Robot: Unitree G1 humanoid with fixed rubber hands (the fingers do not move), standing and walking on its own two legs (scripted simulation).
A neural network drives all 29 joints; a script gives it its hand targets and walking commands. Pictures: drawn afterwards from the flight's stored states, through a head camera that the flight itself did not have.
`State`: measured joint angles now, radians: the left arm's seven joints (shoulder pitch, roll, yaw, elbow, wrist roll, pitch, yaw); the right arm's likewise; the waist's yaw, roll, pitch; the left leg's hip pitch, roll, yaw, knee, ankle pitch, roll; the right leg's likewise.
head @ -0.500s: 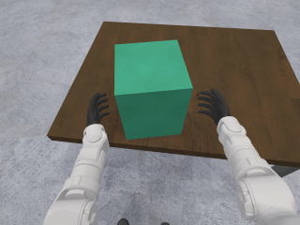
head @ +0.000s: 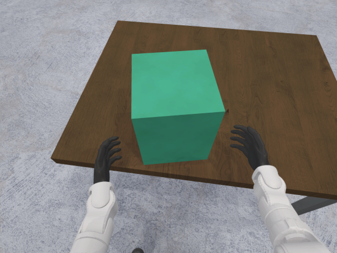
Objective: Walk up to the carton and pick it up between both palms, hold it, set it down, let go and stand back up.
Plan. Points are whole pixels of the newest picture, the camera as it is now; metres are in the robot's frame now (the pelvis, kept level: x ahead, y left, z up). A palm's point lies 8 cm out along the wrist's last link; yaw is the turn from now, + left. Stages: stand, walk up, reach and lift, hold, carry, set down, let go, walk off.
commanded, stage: set down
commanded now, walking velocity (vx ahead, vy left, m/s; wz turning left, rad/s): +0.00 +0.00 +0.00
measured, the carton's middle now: (172, 111) +0.48 +0.03 -0.01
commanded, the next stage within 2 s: none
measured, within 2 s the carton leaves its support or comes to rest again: neither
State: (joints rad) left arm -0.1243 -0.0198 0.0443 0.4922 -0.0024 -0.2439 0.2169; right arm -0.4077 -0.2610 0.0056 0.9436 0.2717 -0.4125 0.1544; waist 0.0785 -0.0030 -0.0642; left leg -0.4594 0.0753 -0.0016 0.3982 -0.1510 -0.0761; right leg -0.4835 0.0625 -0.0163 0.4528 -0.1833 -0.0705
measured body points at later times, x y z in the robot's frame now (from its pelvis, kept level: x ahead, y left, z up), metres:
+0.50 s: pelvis -0.03 +0.00 +0.00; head -0.01 -0.01 +0.45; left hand +0.21 +0.18 +0.00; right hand +0.26 -0.21 -0.02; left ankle +0.01 +0.17 -0.74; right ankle +0.01 -0.07 -0.74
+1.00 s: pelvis +0.00 +0.01 +0.00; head +0.02 +0.03 +0.45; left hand +0.21 +0.20 -0.02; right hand +0.26 -0.21 -0.03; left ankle +0.01 +0.17 -0.74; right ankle +0.01 -0.07 -0.74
